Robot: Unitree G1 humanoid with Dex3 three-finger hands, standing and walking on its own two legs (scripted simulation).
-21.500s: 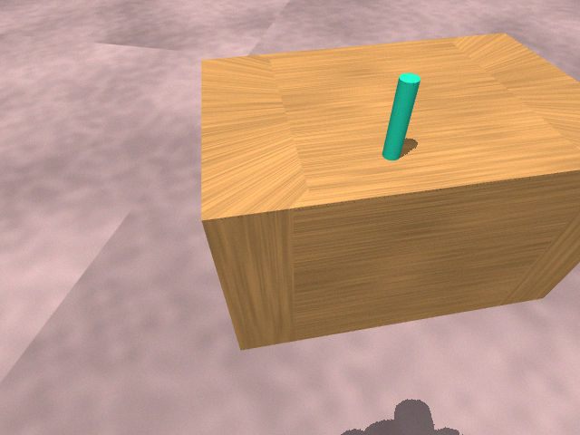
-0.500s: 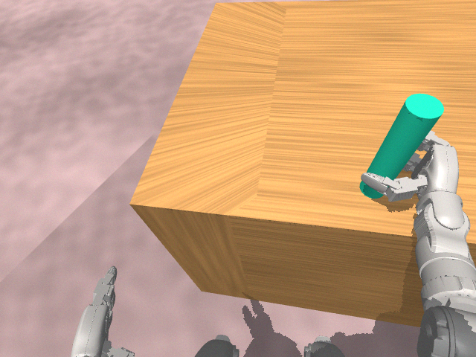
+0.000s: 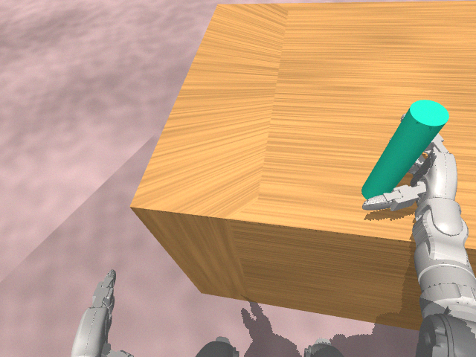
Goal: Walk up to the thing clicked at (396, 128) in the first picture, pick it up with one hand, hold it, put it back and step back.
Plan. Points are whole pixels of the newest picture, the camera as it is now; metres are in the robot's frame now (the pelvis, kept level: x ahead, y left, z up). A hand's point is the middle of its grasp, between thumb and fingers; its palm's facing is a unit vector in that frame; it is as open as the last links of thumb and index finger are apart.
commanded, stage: withdraw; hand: right
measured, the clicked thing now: (396, 160) +0.42 -0.18 +0.09
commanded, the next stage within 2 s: rise in 0.32 s
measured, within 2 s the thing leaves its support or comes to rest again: neither
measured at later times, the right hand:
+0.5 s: hand (474, 104) +0.45 -0.25 +0.18, palm faces +0.16 +0.98 -0.09, open 17.3 cm
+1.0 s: hand out of the picture +0.34 -0.34 +0.16, palm faces +0.42 +0.83 -0.36, open 17.6 cm
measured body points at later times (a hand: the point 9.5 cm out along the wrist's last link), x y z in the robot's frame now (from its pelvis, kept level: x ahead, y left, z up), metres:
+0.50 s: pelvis +0.01 +0.00 +0.03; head +0.04 -0.01 +0.48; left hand +0.16 +0.26 -0.01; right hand +0.44 -0.31 +0.18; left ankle +0.00 +0.14 -0.67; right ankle +0.04 -0.13 -0.67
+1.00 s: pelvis +0.02 -0.01 +0.05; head +0.03 -0.01 +0.50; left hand +0.19 +0.25 +0.00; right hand +0.31 -0.38 +0.18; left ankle +0.00 +0.14 -0.67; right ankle +0.04 -0.13 -0.67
